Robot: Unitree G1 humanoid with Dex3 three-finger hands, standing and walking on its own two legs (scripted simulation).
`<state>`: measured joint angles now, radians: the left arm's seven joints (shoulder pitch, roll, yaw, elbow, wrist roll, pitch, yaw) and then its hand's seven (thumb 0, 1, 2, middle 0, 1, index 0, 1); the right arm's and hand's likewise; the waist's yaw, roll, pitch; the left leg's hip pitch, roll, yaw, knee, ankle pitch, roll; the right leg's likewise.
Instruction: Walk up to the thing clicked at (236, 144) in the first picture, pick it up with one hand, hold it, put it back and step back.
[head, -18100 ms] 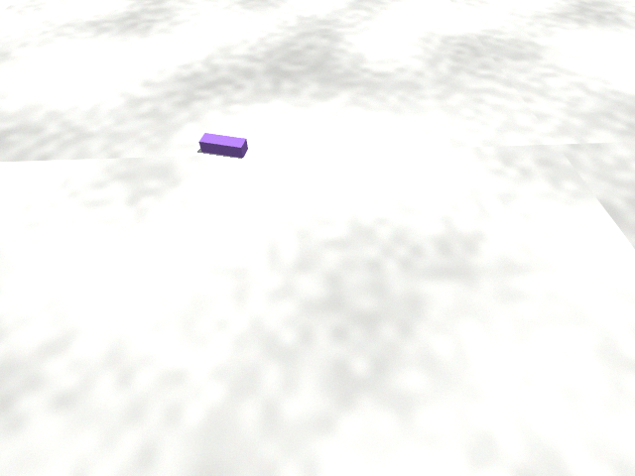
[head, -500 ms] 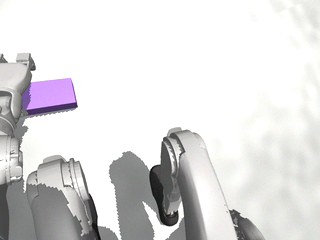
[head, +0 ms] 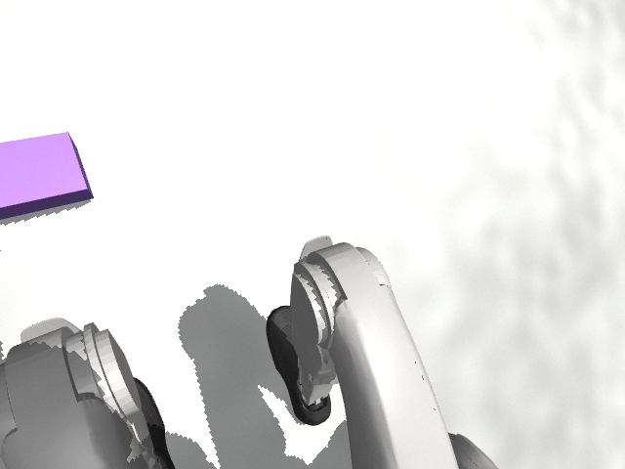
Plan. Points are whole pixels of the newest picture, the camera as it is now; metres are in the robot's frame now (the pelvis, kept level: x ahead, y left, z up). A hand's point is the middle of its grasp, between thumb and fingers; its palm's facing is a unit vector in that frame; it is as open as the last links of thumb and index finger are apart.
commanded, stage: rest palm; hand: left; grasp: from above
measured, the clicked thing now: out of the picture +0.48 +0.27 -0.27
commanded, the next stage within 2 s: close in 0.38 s
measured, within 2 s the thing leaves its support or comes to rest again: neither
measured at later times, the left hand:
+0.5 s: hand out of the picture +0.47 +0.27 -0.25, palm faces -0.47 -0.12 -0.88, open 13.8 cm
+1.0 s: hand out of the picture +0.48 +0.27 -0.25, palm faces -0.46 -0.12 -0.88, open 12.6 cm
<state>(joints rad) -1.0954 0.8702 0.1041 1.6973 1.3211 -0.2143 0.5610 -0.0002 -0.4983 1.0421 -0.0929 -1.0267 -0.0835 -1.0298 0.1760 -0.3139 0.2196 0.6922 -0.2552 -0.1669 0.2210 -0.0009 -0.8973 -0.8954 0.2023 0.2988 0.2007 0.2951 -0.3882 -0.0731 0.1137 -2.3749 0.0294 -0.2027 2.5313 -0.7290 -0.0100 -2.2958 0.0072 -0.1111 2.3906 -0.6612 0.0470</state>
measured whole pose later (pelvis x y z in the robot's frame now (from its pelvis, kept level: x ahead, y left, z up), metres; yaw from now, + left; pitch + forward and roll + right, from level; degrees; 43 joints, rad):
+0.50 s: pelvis +0.00 +0.01 +0.00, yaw -2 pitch +30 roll -13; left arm -1.12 0.93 0.09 1.77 1.33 -0.20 0.62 0.00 -0.49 1.02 -0.09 -1.04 -0.09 -1.04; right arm 0.12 -0.33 0.27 0.67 -0.28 -0.21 0.27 0.00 -0.90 -0.90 0.20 0.30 0.20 0.30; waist -0.41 -0.11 0.15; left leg -2.37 0.03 -0.23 2.56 -0.74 0.00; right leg -2.27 0.02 -0.14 2.39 -0.67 0.06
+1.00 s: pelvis +0.00 +0.01 +0.00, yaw -3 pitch +30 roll -14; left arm -1.14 0.96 0.09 1.77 1.30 -0.17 0.61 0.00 -0.29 0.87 -0.23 -0.97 -0.25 -0.95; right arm 0.13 -0.35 0.29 0.64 -0.27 -0.24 0.29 0.00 -0.90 -0.90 0.20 0.30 0.20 0.30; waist -0.43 -0.12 0.17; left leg -2.36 0.04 -0.25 2.55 -0.74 0.01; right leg -2.26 0.03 -0.15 2.37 -0.65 0.07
